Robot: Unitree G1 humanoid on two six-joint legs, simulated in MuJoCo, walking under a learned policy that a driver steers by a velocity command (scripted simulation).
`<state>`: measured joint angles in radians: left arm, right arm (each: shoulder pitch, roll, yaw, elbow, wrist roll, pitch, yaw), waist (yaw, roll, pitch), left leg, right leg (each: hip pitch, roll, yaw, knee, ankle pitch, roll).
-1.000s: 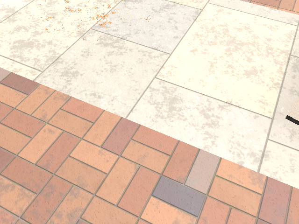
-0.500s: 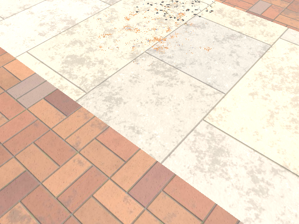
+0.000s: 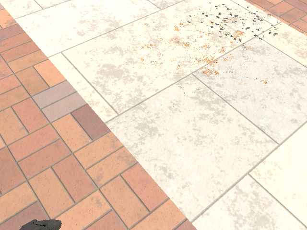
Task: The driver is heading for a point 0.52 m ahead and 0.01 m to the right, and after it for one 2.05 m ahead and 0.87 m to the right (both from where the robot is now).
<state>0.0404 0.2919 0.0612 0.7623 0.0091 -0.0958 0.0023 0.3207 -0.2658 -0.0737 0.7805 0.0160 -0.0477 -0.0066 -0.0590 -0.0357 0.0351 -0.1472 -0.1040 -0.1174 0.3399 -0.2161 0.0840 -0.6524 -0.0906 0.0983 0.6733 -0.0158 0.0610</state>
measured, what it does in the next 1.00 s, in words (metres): walks ahead: right foot, then left foot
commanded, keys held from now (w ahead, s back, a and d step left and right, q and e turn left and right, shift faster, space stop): q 0.14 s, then no key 0.86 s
